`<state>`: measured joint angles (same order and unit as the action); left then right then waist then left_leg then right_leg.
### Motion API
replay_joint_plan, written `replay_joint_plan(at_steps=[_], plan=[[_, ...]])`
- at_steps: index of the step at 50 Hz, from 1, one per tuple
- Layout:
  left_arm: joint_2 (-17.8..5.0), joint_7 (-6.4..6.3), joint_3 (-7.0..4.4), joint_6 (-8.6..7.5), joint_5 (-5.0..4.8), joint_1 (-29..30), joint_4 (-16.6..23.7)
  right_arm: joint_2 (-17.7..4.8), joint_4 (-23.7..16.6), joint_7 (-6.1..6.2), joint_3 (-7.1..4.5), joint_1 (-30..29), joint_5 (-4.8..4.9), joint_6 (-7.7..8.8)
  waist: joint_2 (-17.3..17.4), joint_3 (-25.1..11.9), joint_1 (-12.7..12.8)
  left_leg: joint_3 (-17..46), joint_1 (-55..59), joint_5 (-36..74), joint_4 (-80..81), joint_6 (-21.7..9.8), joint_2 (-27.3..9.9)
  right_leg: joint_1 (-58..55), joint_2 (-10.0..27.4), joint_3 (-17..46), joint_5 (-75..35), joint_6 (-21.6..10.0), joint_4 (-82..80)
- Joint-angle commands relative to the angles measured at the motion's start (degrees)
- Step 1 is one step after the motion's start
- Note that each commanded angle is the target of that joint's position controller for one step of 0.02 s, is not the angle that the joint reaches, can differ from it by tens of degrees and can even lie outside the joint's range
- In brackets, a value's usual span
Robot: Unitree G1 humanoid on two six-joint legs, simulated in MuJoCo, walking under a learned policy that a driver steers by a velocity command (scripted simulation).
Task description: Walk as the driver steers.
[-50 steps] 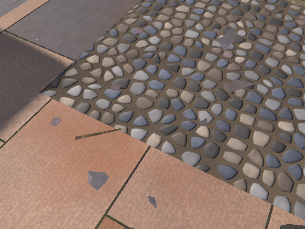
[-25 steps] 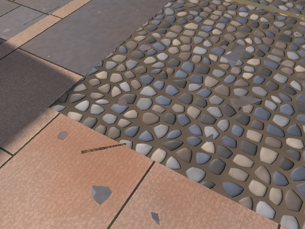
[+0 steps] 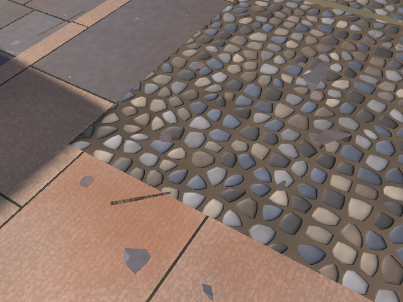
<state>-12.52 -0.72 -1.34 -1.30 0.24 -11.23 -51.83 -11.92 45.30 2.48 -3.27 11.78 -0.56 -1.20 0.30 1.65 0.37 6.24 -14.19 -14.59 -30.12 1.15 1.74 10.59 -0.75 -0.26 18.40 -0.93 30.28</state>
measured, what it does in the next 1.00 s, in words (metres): walks ahead, turning right: left foot, then right foot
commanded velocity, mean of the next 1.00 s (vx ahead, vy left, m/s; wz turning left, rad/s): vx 0.52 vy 0.00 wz -0.38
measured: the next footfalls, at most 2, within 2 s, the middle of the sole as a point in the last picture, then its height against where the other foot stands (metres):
left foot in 0.44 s outside the picture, level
right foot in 0.88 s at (229, 301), level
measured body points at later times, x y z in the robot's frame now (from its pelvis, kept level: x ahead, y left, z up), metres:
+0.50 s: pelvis +0.11 +0.07 +0.00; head +0.12 +0.08 +0.45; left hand +0.14 +0.34 -0.15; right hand +0.20 -0.21 -0.11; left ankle +0.12 +0.17 -0.74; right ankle +0.00 -0.09 -0.67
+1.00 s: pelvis +0.40 +0.02 -0.02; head +0.45 +0.01 +0.43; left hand +0.64 +0.23 -0.13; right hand +0.42 -0.28 -0.12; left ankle +0.33 +0.22 -0.60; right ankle +0.48 -0.03 -0.73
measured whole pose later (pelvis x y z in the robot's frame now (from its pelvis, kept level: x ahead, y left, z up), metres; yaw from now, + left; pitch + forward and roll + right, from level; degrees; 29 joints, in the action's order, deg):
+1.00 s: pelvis +0.40 +0.02 -0.02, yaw -25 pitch +1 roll +0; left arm -18.4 2.0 -5.3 -2.1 -0.9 -10.6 -42.1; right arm -14.4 42.3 1.7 -2.1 9.3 0.0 6.3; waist -1.3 5.5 0.4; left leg 5.8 -22.0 -27.5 -81.3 3.0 1.0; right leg 25.7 -10.6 -1.5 6.9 -10.0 32.1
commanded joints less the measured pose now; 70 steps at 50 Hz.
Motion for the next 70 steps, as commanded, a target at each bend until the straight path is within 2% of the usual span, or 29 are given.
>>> replay_joint_plan(at_steps=[1,5,7,9,10,16,17,20,21,22,23,24,25,28,36,39,40,42,43,44,45,46,47,49,52,57,66,69,70], plan=[[-6.14,-0.22,-1.25,-0.66,-0.07,0.09,1.53,-5.81,-1.64,0.36,-1.46,-0.22,0.07,0.65,-0.06,-1.66,-0.07,2.29,4.60,12.73,3.45,-1.46,-2.62,3.94,3.42,3.75,-7.06,-1.05,-7.14],[-6.14,-0.31,-1.17,-0.61,-0.12,-0.31,-0.14,-5.90,0.87,0.56,-1.51,-0.03,0.16,0.66,-0.17,-1.25,0.01,1.98,4.85,12.73,4.04,-1.17,-2.55,3.49,3.37,3.80,-7.27,-1.28,-7.98],[-9.49,-0.68,-2.47,-0.03,-1.24,-4.57,-1.99,-6.06,2.57,0.50,-1.86,1.67,0.99,0.73,-4.71,-1.39,1.29,-3.85,-0.94,-14.57,-1.84,-1.67,2.38,1.77,4.69,7.89,21.52,-4.93,-12.07],[-15.01,-1.20,-4.18,-0.86,-1.97,-7.96,-2.29,-5.53,-1.62,-0.40,-1.40,-7.06,2.92,3.03,-12.78,7.90,4.13,-6.38,-18.38,-12.83,-15.62,-2.11,-1.05,0.55,21.40,30.80,39.67,-14.09,-25.26],[-14.18,-1.47,-4.13,-1.86,-1.32,-7.23,-1.58,-6.97,-2.58,-0.82,-1.68,-9.99,3.29,4.30,-10.51,10.45,4.64,-3.01,-25.13,-12.11,-21.83,-2.61,-4.69,-0.89,24.68,35.35,33.62,-16.07,-27.40],[-11.92,-0.52,-3.88,-3.47,-2.30,-4.56,0.62,-4.19,0.64,-2.84,-1.22,-6.44,2.08,7.51,-7.92,1.83,1.59,-8.70,-12.63,-0.97,-8.80,-1.56,-5.11,-1.32,13.06,11.89,8.83,-9.01,-24.09],[-12.56,0.67,-4.48,-2.91,1.94,-6.09,-1.12,-4.01,-0.25,-5.11,-1.02,-6.46,-2.50,5.10,-8.29,1.05,1.34,-12.50,-7.03,-4.29,-4.82,-1.63,-2.01,1.23,10.66,8.81,12.16,-9.44,-24.20],[-12.39,1.53,-4.94,-2.42,1.22,-3.80,-0.79,-5.53,2.43,-5.08,-1.85,3.41,-1.27,3.59,-5.88,2.27,-3.85,-15.79,11.40,0.45,0.32,-2.66,-0.42,13.49,10.85,6.60,14.90,-9.64,-17.16],[-10.28,1.69,-4.22,-2.62,1.54,-2.55,-0.37,-7.83,5.43,-4.21,-2.81,13.32,-1.34,4.45,0.00,-0.07,-8.95,-12.69,23.66,-2.39,2.39,-3.25,-1.03,20.63,7.95,4.83,8.28,-8.79,-4.33],[-4.25,1.70,-2.46,-2.95,2.45,1.71,2.09,-14.20,7.49,-2.99,-4.17,25.21,-2.78,5.49,15.10,-4.54,-15.12,6.00,30.60,-22.78,11.29,-4.11,-14.85,29.30,1.08,-1.04,7.07,-6.49,22.58],[-0.64,1.44,-1.80,-3.46,0.44,2.11,5.66,-17.59,6.18,-2.50,-3.75,22.81,-3.58,6.04,19.27,-4.55,-11.06,33.78,27.18,-42.12,24.07,-7.21,-25.67,40.93,-5.14,5.48,10.74,-6.78,37.49],[-3.52,1.79,-2.17,-3.21,0.26,2.27,6.41,-16.03,4.60,-2.20,-3.41,14.27,-2.79,5.60,11.95,-0.74,-6.10,34.05,21.23,-43.61,24.70,-9.11,-28.24,44.57,1.14,8.55,3.62,-7.60,43.59],[-6.68,2.57,-2.83,-2.97,0.57,3.04,6.07,-11.88,2.85,-2.50,-2.25,8.51,-1.82,6.08,4.92,0.81,-4.24,24.76,16.86,-35.11,22.36,-7.69,-24.95,42.79,3.99,8.26,-2.85,-7.02,42.63],[-6.29,4.57,-3.20,-1.20,1.94,-2.34,3.64,-7.48,3.44,-2.21,-0.54,6.22,-1.32,7.44,6.09,0.43,-0.47,4.96,10.33,-17.63,24.63,-4.34,-18.10,34.72,6.62,5.27,-9.42,-3.71,41.02],[-2.92,5.77,-1.82,0.59,1.45,12.31,9.49,-4.40,7.73,-1.73,0.52,13.26,-1.31,8.72,1.56,9.68,-1.33,-18.68,11.66,18.74,25.88,-2.94,-13.94,39.04,5.12,-4.36,-19.77,-4.05,26.82],[-1.54,6.12,-0.74,0.06,1.80,14.55,11.61,-7.73,8.08,-0.28,0.15,12.69,-0.47,8.31,2.40,8.03,-0.53,-24.34,13.24,49.63,19.65,-1.90,-13.30,26.09,1.09,-12.05,-20.72,-5.56,11.43],[-4.10,5.87,-2.38,-1.80,-4.43,12.11,13.34,-15.85,5.30,1.71,-1.92,10.46,1.05,6.86,6.64,2.80,1.13,-22.65,16.41,64.89,12.06,-0.03,-14.24,21.90,-0.63,-9.57,-19.72,-5.70,11.41],[-10.05,5.70,-4.62,-2.02,-4.34,-0.20,11.14,-18.40,2.30,3.42,-3.07,5.11,1.30,4.57,8.26,-5.67,7.96,-21.67,17.59,75.81,-2.75,0.14,-15.63,9.24,-3.89,-9.50,-18.18,-7.34,9.10],[-14.25,4.80,-6.59,-1.49,-3.51,-9.94,8.75,-17.32,0.88,2.89,-3.07,3.05,1.30,4.13,6.99,-10.25,11.62,-20.17,14.14,70.18,-15.13,-0.05,-14.52,-2.91,-4.78,-7.15,-20.55,-9.13,5.23],[-14.82,2.68,-7.39,-0.68,-3.01,-13.98,7.21,-13.07,0.41,1.16,-2.21,3.06,1.63,4.78,-0.82,-9.45,11.81,-19.25,3.33,32.15,-31.97,2.59,-8.39,-14.34,-2.74,-1.47,-28.92,-10.53,-3.20],[-17.81,1.56,-7.24,-0.12,-0.89,-11.47,8.14,-2.54,-2.75,-0.53,0.38,3.59,-1.69,6.52,-18.10,-8.37,5.01,-14.89,-18.94,-22.93,-55.80,4.18,2.35,-25.67,6.02,15.61,-55.51,-15.43,5.24],[-20.13,2.08,-7.04,-1.40,2.54,-10.11,11.78,-3.91,-5.09,-1.40,0.96,12.15,0.11,8.61,-12.53,-27.00,1.94,1.24,-26.59,-24.63,-67.59,3.55,4.94,-36.29,18.90,42.48,-47.27,-29.11,-2.35],[-17.69,2.43,-7.33,-1.52,1.30,-7.31,14.24,-9.36,-6.35,-1.49,-0.05,6.63,1.01,9.60,-1.77,-26.13,4.33,4.91,-27.69,-18.86,-64.06,1.36,2.14,-32.29,17.66,43.14,-32.19,-27.77,-8.78],[-12.85,2.44,-5.81,-2.23,-2.14,0.94,15.78,-10.90,-7.38,-0.80,-0.75,2.46,0.63,8.90,8.80,-9.94,-1.65,3.52,-27.33,-12.03,-53.15,1.38,-2.18,-12.86,12.11,35.05,-22.47,-21.96,-13.80],[-12.28,1.53,-5.76,-1.69,-1.56,3.58,17.84,-12.02,-9.11,-0.31,-1.63,1.58,-0.55,6.17,5.03,-4.80,-3.98,2.55,-19.81,-9.47,-42.12,3.70,-4.04,3.46,6.37,25.95,-36.62,-18.90,-14.01],[-12.89,-1.61,-5.88,1.63,-1.92,0.34,17.15,-7.95,-11.36,0.29,-0.13,-3.50,-0.90,4.64,-1.40,-10.72,-1.33,-1.48,-16.75,4.38,-24.46,5.50,-1.24,6.02,0.66,17.35,-46.10,-11.81,-6.59],[-9.83,-2.14,-3.65,3.35,-0.30,-0.47,18.36,-9.65,-13.92,-1.54,-0.31,-11.50,-0.28,5.58,-7.29,-8.10,2.88,0.25,-16.66,3.16,-9.00,1.60,-2.41,-2.82,6.42,27.29,-33.37,-10.83,-0.90],[-7.41,-1.14,-2.51,2.68,-0.10,-0.21,18.74,-10.63,-12.90,-1.95,-0.94,-6.75,-1.07,6.52,-3.64,-8.09,-0.14,3.37,3.10,27.10,6.94,-2.76,-6.95,3.83,1.12,25.18,-22.19,-6.06,3.37],[-6.84,-0.83,-2.39,2.04,0.80,-6.61,17.89,-13.68,-13.83,-1.59,-1.29,-7.27,-2.08,6.06,7.41,-10.36,3.78,12.37,11.21,48.20,4.36,-9.09,-16.27,9.48,-5.22,18.96,1.57,-2.27,11.20]])
Over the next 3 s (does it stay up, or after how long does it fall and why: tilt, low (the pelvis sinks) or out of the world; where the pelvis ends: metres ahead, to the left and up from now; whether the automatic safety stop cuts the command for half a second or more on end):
stays up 1.11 -0.40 0.00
